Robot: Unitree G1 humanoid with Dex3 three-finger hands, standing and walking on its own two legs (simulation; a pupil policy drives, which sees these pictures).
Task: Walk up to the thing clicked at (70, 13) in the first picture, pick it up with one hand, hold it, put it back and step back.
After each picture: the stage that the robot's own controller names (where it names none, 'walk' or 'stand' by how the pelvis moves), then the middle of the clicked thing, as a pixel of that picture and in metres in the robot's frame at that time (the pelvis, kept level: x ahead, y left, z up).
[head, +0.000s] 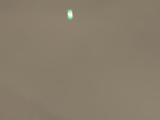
stand; (70, 14) +2.16 +0.21 -0.72
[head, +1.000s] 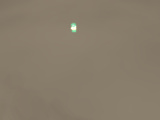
walk; (73, 27) +2.02 +0.35 -0.71
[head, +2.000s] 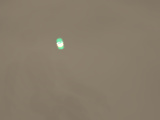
walk; (60, 43) +1.40 +0.40 -0.72
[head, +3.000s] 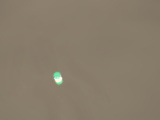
walk; (58, 78) +0.91 +0.34 -0.72
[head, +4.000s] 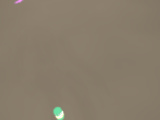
walk; (58, 113) +0.54 +0.30 -0.72
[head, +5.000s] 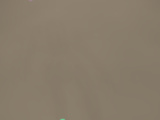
walk; out of the picture +0.43 +0.24 -0.71
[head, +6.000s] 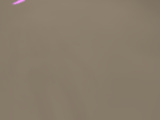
stand; out of the picture +0.35 +0.22 -0.72
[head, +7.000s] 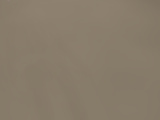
stand; out of the picture +0.36 +0.23 -0.72
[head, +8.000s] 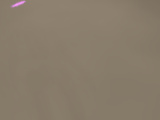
stand; out of the picture +0.37 +0.23 -0.73
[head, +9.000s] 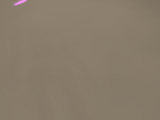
stand; out of the picture +0.36 +0.23 -0.73
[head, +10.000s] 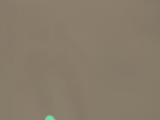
go down; out of the picture +0.38 +0.22 -0.70
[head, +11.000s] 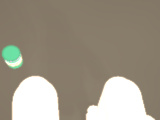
go down; (13, 57) +0.44 +0.27 -0.28
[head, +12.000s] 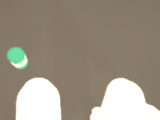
close in; (18, 58) +0.43 +0.27 -0.29
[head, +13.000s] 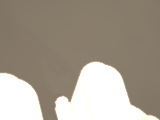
close in; out of the picture +0.42 +0.31 -0.22
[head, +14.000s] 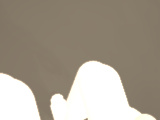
close; out of the picture +0.41 +0.32 -0.22
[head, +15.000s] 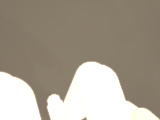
lift; out of the picture +0.38 +0.30 -0.22
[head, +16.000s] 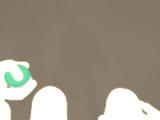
lift; (20, 81) +0.32 +0.23 -0.06
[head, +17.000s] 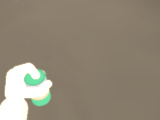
hold; (38, 88) +0.33 +0.17 +0.04
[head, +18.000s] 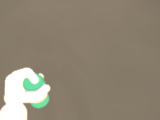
hold; (36, 91) +0.33 +0.18 +0.01
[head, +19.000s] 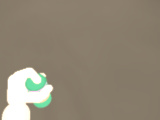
crouch; (39, 91) +0.33 +0.17 +0.01
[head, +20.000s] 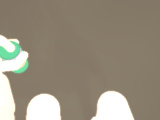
crouch; (14, 58) +0.43 +0.23 -0.09
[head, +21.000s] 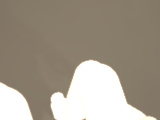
lower; out of the picture +0.42 +0.31 -0.23
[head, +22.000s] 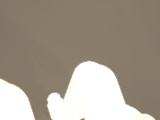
lower; out of the picture +0.41 +0.33 -0.23
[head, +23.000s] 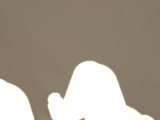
lower; out of the picture +0.42 +0.33 -0.22
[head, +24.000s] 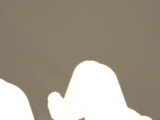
lower; out of the picture +0.42 +0.33 -0.22
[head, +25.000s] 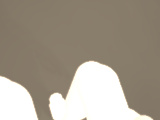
loosen; out of the picture +0.41 +0.32 -0.23
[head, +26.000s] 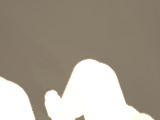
withdraw; out of the picture +0.41 +0.31 -0.23
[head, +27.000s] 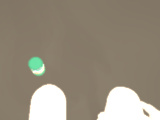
walk; (37, 66) +0.45 +0.25 -0.36
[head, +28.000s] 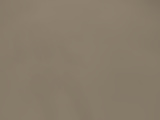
stand; out of the picture +0.38 +0.20 -0.66
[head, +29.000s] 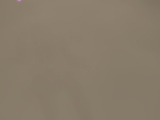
stand; out of the picture +0.40 +0.21 -0.67
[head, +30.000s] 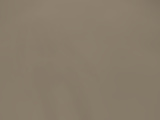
stand; out of the picture +0.39 +0.21 -0.69
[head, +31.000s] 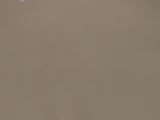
walk; out of the picture +0.41 +0.21 -0.72
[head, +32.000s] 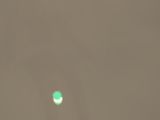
walk; (57, 97) +0.55 +0.20 -0.71
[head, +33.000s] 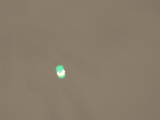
walk; (60, 71) +0.84 +0.28 -0.69
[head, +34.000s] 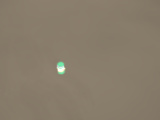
stand; (60, 68) +1.02 +0.23 -0.71
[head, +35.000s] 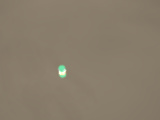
stand; (62, 71) +1.01 +0.22 -0.72
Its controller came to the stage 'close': yes
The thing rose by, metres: 0.72
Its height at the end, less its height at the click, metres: +0.00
